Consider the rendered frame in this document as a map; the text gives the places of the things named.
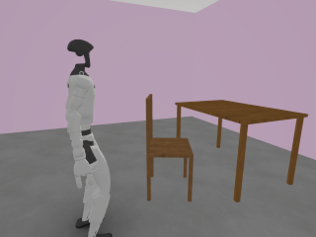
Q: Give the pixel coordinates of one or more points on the chair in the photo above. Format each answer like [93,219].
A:
[165,147]

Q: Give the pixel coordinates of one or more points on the left robot thigh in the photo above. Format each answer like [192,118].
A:
[94,182]

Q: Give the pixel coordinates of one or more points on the right robot upper arm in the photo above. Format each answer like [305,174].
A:
[81,86]

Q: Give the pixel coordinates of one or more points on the left robot upper arm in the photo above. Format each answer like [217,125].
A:
[67,103]

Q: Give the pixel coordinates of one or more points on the left robot foot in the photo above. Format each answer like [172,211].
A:
[80,223]

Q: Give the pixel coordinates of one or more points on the robot right forearm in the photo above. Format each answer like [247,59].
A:
[74,130]

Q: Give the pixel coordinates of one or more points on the right robot hand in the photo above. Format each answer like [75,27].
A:
[82,168]

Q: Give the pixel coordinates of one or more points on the table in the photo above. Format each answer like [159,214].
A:
[245,114]

